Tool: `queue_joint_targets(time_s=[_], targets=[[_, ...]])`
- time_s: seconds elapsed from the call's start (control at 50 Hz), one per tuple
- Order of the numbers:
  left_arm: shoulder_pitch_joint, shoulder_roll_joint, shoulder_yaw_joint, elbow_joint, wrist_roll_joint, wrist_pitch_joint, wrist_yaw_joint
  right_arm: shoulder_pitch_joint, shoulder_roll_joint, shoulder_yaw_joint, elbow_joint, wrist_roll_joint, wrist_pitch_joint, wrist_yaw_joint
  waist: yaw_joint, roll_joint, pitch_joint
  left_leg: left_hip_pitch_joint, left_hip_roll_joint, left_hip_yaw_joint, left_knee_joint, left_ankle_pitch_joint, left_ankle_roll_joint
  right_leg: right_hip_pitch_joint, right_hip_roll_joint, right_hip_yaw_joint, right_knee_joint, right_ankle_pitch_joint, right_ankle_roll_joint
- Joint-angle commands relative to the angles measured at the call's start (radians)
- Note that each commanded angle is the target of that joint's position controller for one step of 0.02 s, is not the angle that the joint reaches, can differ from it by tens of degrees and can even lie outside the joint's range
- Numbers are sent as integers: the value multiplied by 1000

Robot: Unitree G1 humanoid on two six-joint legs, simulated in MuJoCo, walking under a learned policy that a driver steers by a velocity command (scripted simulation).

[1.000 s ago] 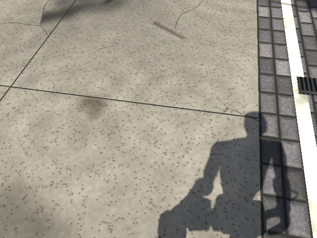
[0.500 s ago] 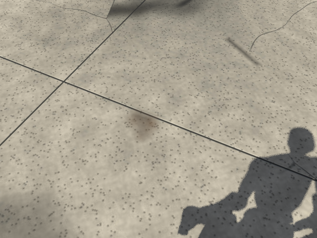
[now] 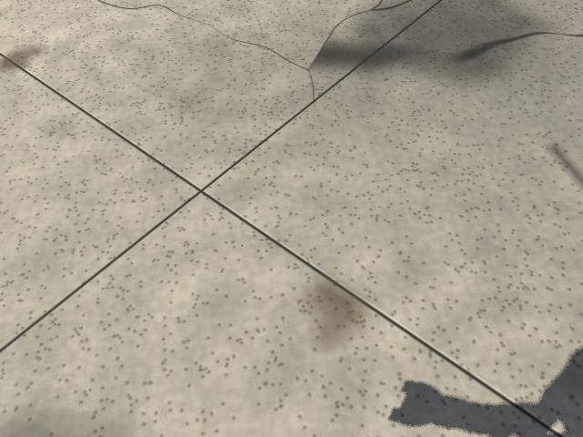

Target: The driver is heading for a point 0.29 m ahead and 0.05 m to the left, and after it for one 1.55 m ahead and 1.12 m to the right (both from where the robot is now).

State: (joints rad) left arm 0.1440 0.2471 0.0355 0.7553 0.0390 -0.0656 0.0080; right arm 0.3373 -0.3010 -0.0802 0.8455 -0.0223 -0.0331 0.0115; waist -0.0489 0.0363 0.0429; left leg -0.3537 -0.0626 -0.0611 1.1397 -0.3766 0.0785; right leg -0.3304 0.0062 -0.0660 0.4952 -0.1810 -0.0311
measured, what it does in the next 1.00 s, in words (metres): walks ahead, turning right: left foot, then right foot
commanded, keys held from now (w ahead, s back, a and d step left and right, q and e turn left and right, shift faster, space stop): w+q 0.12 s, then w+e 0.88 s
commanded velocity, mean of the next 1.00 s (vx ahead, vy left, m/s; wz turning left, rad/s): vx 0.50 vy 0.00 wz -0.18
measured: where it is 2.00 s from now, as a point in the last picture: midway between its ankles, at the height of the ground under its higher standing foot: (372, 257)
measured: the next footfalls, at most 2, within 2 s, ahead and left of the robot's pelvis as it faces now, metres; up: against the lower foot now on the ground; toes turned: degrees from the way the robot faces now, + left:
left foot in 0.38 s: +0.32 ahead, +0.14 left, +0.00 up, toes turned +7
right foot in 0.90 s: +0.58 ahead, -0.09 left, +0.00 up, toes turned -18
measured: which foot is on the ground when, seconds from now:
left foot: up 0.00-0.36, down 0.38-0.90, up 0.92-1.00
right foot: down 0.00-0.38, up 0.40-0.88, down 0.90-1.00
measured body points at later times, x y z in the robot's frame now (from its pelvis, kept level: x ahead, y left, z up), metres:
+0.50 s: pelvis +0.24 +0.05 +0.00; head +0.27 +0.07 +0.45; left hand +0.23 +0.31 -0.14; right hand +0.41 -0.18 -0.10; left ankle +0.28 +0.14 -0.73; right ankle +0.14 -0.09 -0.65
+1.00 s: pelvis +0.49 -0.01 -0.01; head +0.52 -0.03 +0.43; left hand +0.71 +0.20 -0.12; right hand +0.45 -0.27 -0.15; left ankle +0.36 +0.15 -0.63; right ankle +0.54 -0.07 -0.73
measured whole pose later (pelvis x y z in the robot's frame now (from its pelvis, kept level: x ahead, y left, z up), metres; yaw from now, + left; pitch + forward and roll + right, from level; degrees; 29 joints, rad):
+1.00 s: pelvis +0.49 -0.01 -0.01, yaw -16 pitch +1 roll +0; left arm 0.14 0.27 0.07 0.78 0.02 -0.01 -0.03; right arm 0.32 -0.24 -0.05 0.87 -0.02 -0.06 0.00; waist -0.03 0.00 0.07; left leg -0.26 0.08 0.08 1.19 -0.43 -0.01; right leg -0.41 0.08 -0.09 0.61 -0.22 -0.13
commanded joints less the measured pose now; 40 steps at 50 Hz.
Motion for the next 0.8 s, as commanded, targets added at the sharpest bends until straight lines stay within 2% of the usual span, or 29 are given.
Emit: queue_joint_targets(time_s=[0.02,0.06,0.12,0.16,0.2,0.24,0.28,0.32,0.34,0.36,0.38,0.4,0.42,0.44,0.46,0.48,0.5,0.54,0.6,0.64,0.7,0.74,0.8], targets=[[109,94,25,-10,-12,-25,0,29,-47,-6,-63,-15,18,24,36,-150,-44,-209,99,-15,39,64,-19,195,-270,259,-288,110,-104],[138,102,30,6,-22,-42,-7,-18,-36,-2,-88,-13,30,35,34,-142,-43,-256,110,-8,28,102,-25,212,-275,190,-308,207,-116],[169,107,35,24,-23,-45,-7,-119,-26,5,-128,-16,34,48,45,-127,-20,-347,130,7,-29,191,-40,241,-272,95,-336,251,-125],[212,97,30,49,-16,-46,-14,-182,-1,18,-148,-15,26,50,62,-118,-3,-336,113,0,-158,249,-45,229,-245,56,-348,274,-129],[221,104,29,67,-20,-46,-20,-240,17,32,-162,-15,18,54,65,-125,11,-272,100,36,-325,304,-46,213,-219,15,-355,287,-124],[246,126,32,87,-30,-39,-20,-308,18,43,-179,-21,12,57,76,-129,20,-208,104,112,-449,308,-40,221,-217,17,-355,317,-128],[289,144,35,111,-29,-30,-21,-347,10,46,-190,-20,5,50,89,-127,24,-169,97,132,-518,273,-32,270,-240,48,-321,394,-132],[299,170,41,128,-24,-19,-19,-328,-7,43,-187,-19,-7,39,72,-135,11,-109,74,134,-574,198,-13,320,-258,71,-246,517,-128],[296,178,42,134,-25,-14,-18,-259,-20,37,-166,-22,-16,31,37,-134,-23,-15,50,135,-624,179,-1,329,-248,69,-157,615,-117],[291,166,38,139,-32,-10,-18,-115,-43,26,-115,-33,-31,19,-30,-96,-102,184,40,132,-700,230,20,284,-203,35,13,623,-96],[281,121,23,109,-40,-12,-20,53,-112,5,-77,-56,-42,3,-93,-16,-233,449,201,-27,-711,167,59,112,-152,8,257,366,-75],[355,-11,-7,61,-61,-12,-26,104,-223,-20,-79,-64,-41,-12,-62,226,-358,722,517,-449,-782,142,149,-243,4,-40,582,-306,-32],[328,109,28,85,-40,5,-10,96,-201,-22,-81,-25,-30,-16,-77,115,-342,620,522,-517,-828,138,166,-300,-1,90,706,-346,-48],[275,114,37,77,-39,8,-12,14,-125,0,-82,-16,-30,-15,-34,70,-195,503,464,-361,-846,150,138,-325,-47,122,714,-267,-58],[255,87,32,81,-41,8,-17,-43,-62,16,-80,-10,-37,-12,-5,61,-103,388,412,-244,-892,203,109,-310,-76,112,671,-203,-54],[250,81,36,92,-32,17,-21,-75,-27,25,-79,-8,-44,-12,18,69,-64,321,370,-162,-925,225,77,-280,-92,107,639,-164,-46],[266,73,38,99,-18,31,-28,-89,-10,31,-73,-3,-50,-16,44,87,-41,266,341,-99,-948,263,60,-247,-100,103,628,-141,-35],[254,50,40,94,-13,52,-42,-71,-13,28,-59,1,-69,-18,62,63,-38,239,335,-33,-975,337,63,-241,-98,95,636,-96,-22],[164,35,40,60,-8,64,-56,-36,-29,18,-33,7,-83,-22,66,44,-6,254,336,54,-1010,375,75,-333,-115,90,609,2,-6],[99,34,39,37,-7,67,-62,-8,-24,18,-15,4,-83,-24,57,40,16,270,331,106,-1016,393,80,-383,-119,86,553,63,3],[-5,21,26,-1,-7,63,-73,7,-30,17,1,1,-81,-24,41,38,42,273,312,192,-1011,430,70,-358,-109,48,377,161,1],[-77,20,19,-30,-3,62,-82,33,-51,11,14,1,-78,-27,23,39,57,295,325,229,-1006,462,65,-326,-100,8,276,180,-15],[-133,34,18,-62,2,61,-86,74,-76,3,37,0,-65,-32,8,31,67,386,346,272,-956,580,50,-298,-75,-44,186,107,-57]])
Over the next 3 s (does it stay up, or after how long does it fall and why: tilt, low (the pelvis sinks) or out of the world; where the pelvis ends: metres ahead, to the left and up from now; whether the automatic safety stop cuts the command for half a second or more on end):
stays up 1.23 -0.73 0.00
